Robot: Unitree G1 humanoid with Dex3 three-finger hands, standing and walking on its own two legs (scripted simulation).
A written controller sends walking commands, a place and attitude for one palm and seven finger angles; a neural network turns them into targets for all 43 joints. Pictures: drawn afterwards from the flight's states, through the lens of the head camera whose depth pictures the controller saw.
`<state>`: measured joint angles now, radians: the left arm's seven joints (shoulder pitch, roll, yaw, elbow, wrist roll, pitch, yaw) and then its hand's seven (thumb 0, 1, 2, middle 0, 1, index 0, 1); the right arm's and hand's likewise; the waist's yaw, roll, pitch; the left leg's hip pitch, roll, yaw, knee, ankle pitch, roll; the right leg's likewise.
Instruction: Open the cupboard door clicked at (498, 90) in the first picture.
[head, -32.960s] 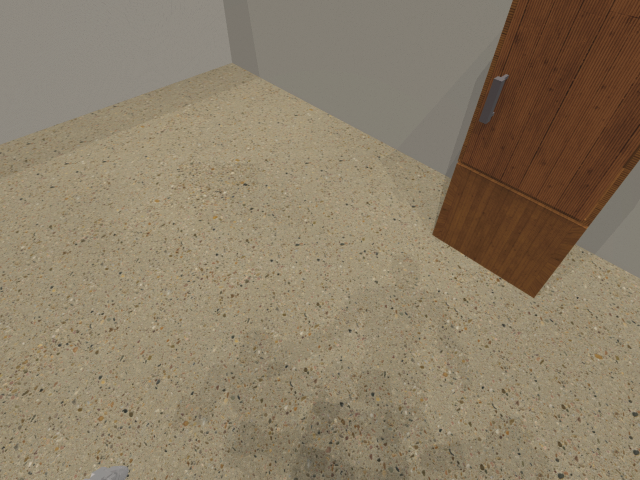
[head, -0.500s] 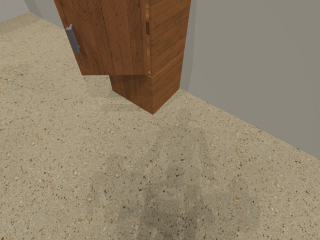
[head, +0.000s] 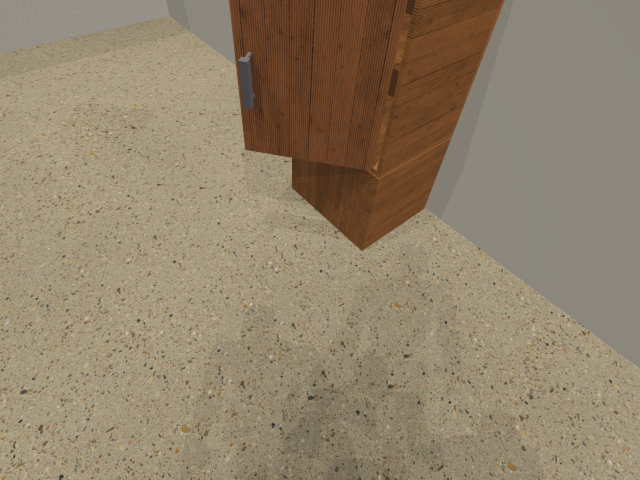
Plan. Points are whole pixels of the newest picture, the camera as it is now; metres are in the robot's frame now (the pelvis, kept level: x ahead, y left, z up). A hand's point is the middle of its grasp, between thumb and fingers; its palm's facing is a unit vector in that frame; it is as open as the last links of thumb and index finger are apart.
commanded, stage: take the last steps up to it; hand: left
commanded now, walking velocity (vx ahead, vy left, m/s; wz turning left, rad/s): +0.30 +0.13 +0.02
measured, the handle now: (248, 80) +1.06 +0.32 -0.08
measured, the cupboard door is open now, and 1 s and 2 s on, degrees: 39 39 39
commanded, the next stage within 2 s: come to a stop and stand still in 1.18 s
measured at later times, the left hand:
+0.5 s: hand (226, 368) +0.29 +0.18 -0.15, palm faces -0.01 -0.98 -0.20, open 7.4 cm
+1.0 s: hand (172, 383) +0.27 +0.27 -0.18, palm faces +0.11 -0.98 -0.15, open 7.4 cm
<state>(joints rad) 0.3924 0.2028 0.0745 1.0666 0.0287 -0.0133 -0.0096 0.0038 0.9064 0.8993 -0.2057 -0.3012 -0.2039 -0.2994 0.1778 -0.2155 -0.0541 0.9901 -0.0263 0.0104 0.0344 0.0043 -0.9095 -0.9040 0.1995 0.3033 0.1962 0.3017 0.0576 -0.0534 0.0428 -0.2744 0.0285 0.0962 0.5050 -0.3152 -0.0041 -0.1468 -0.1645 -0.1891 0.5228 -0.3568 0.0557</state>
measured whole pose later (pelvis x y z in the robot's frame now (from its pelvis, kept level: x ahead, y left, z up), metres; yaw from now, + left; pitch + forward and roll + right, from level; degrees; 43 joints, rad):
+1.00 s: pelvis +0.33 +0.10 +0.00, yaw +0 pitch +0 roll +0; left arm 0.37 0.17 0.06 1.13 0.02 0.00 -0.01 0.01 0.91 0.90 -0.20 -0.30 -0.20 -0.30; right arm 0.14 -0.17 -0.04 0.98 -0.04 -0.06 0.00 0.00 -0.91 -0.90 0.20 0.30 0.20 0.30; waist 0.05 -0.05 0.06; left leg -0.34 0.02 0.14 0.56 -0.22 0.05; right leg -0.35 -0.10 -0.06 1.09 -0.46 -0.02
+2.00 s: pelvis +0.47 +0.10 +0.01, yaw -3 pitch -1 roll +0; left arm 0.23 0.17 0.02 1.09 0.01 0.02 0.02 0.00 0.91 0.90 -0.20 -0.30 -0.20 -0.30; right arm 0.19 -0.17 -0.02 1.09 -0.02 0.01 -0.03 0.00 -0.91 -0.90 0.20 0.30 0.20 0.30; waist 0.02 -0.03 0.03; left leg -0.15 0.02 0.08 0.45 -0.29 0.00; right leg -0.19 -0.01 -0.08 0.45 -0.25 -0.02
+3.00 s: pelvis +0.47 +0.10 +0.01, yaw -4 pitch -1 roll +1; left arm 0.21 0.20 -0.01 1.11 0.01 -0.02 0.02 0.00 0.90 0.90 -0.20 -0.30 -0.20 -0.30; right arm 0.20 -0.20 0.01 1.12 -0.02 -0.03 -0.02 0.00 -0.91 -0.90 0.20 0.30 0.20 0.30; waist 0.01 -0.01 0.04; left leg -0.12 0.01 0.10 0.40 -0.26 0.01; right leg -0.18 -0.02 -0.06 0.44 -0.25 -0.02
